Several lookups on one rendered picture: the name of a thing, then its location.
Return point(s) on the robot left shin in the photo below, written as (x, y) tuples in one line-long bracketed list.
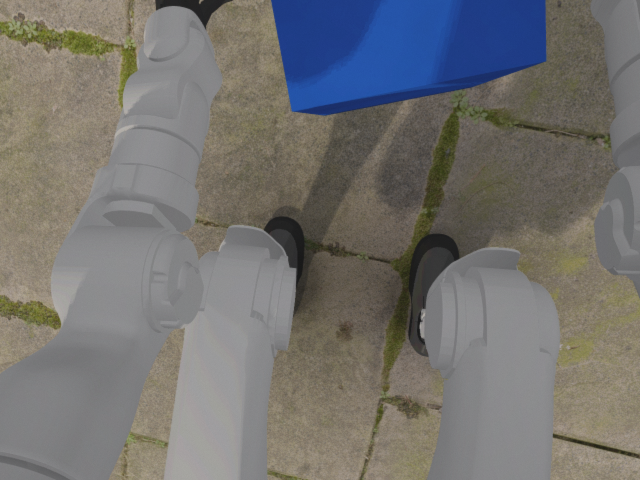
[(241, 235)]

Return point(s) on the left robot hand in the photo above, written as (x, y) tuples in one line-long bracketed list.
[(203, 10)]

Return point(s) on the right robot foot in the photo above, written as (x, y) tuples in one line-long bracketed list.
[(433, 254)]

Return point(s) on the right robot forearm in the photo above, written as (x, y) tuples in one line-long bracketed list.
[(620, 20)]

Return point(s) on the robot right upper arm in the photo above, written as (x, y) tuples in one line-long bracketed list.
[(617, 225)]

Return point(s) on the robot left upper arm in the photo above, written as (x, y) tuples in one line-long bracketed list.
[(66, 410)]

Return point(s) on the left robot forearm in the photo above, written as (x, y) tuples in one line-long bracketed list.
[(158, 144)]

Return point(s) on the carton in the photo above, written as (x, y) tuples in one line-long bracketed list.
[(344, 55)]

